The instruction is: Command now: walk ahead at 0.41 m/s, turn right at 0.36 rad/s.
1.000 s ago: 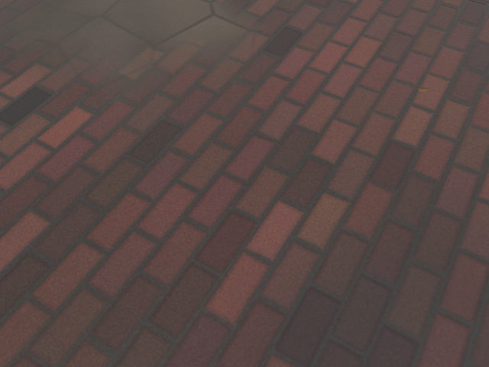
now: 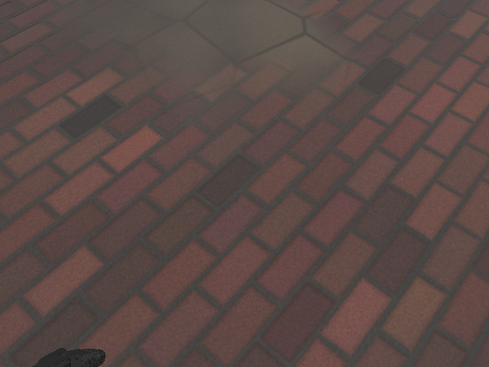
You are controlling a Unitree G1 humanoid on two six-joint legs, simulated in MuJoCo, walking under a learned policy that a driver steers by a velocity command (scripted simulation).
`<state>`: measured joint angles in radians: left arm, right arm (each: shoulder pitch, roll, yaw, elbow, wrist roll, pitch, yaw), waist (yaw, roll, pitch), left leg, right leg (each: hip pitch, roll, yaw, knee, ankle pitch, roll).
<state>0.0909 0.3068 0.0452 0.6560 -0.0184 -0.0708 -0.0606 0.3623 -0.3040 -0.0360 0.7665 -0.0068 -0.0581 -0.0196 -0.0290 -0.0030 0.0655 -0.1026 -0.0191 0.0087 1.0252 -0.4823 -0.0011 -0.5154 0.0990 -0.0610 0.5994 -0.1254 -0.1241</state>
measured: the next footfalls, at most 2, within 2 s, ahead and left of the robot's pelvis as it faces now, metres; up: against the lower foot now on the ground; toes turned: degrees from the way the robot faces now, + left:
left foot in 0.36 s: +0.34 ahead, +0.15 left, +0.00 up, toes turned -7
